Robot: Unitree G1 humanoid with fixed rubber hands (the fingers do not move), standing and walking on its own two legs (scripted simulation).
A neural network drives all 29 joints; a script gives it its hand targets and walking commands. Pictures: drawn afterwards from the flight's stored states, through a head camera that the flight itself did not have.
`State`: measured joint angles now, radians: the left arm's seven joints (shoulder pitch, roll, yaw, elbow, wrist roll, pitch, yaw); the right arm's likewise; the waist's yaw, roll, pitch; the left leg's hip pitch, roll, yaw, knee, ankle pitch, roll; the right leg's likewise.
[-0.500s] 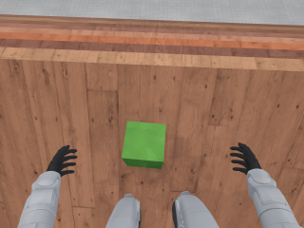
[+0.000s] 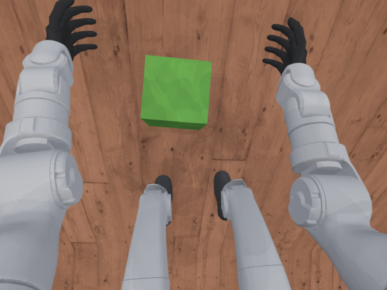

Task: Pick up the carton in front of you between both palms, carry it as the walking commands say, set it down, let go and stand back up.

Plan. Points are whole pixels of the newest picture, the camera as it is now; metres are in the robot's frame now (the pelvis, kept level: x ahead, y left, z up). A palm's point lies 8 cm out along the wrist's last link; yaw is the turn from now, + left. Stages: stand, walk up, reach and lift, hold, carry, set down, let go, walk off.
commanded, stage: reach and lift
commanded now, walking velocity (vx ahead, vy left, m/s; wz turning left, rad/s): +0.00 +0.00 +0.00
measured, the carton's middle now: (176, 98) +0.53 +0.03 -0.53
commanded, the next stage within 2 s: none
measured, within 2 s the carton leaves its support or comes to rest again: leaves its support in 1.82 s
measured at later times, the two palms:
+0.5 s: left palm (104, 71) +0.54 +0.21 -0.26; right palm (252, 80) +0.51 -0.17 -0.26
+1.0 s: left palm (123, 91) +0.54 +0.20 -0.45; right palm (234, 96) +0.51 -0.17 -0.45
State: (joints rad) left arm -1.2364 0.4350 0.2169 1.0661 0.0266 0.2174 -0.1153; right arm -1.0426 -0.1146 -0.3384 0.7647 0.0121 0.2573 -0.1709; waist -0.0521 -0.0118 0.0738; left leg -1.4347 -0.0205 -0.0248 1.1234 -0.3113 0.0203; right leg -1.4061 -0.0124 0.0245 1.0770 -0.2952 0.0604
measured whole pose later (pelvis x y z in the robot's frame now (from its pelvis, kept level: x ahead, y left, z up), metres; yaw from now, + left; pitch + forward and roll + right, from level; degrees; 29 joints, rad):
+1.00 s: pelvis -0.03 -0.01 -0.27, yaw -3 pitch +39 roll -5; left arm -1.59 0.54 0.03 1.26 -0.15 0.08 -0.03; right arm -1.45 -0.19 -0.27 1.04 0.13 0.10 -0.19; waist -0.02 -0.05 0.38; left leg -2.27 -0.02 -0.07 2.15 -0.55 -0.01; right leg -2.23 0.08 0.03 2.09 -0.54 0.11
